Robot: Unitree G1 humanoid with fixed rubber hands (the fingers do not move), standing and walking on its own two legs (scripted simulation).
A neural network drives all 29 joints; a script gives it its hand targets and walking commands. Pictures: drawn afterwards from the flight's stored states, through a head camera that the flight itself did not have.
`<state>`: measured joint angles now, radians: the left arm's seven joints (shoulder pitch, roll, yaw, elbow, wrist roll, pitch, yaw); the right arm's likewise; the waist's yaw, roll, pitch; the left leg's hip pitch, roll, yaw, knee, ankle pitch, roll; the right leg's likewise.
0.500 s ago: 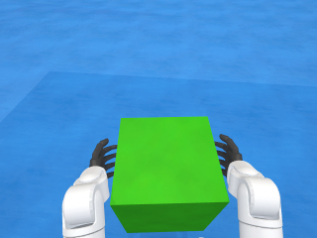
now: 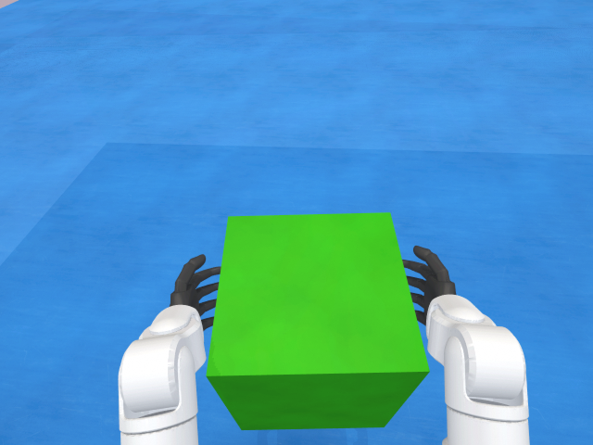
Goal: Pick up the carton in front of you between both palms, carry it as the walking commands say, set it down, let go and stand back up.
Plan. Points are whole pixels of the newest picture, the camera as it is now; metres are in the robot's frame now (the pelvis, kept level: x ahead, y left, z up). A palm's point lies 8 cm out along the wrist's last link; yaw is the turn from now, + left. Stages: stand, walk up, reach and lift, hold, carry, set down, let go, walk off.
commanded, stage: carry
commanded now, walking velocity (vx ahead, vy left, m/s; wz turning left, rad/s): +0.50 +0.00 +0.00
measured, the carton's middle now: (311, 328) +0.28 +0.00 +0.02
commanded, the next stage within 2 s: none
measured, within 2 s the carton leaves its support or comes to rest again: neither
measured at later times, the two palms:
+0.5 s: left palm (211, 162) +0.60 +0.16 +0.08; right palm (372, 152) +0.59 -0.14 +0.09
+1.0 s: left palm (243, 73) +0.94 +0.12 +0.10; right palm (363, 68) +0.94 -0.18 +0.09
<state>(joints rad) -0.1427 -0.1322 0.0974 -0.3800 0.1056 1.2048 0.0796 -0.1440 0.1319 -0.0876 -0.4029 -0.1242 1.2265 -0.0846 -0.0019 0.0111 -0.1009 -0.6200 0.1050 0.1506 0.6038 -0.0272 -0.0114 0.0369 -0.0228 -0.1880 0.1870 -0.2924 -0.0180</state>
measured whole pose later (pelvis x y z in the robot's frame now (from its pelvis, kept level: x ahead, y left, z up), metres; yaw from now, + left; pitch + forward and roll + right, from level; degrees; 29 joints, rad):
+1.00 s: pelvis +0.68 -0.02 +0.00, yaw +0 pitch +4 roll +2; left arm -0.15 -0.13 0.10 -0.37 0.11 1.20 0.08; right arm -0.15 0.13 -0.09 -0.39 -0.13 1.22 -0.09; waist 0.00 0.01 -0.08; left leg -0.62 0.11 0.14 0.65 -0.06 -0.02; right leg 0.00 -0.03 -0.19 0.19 -0.26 -0.02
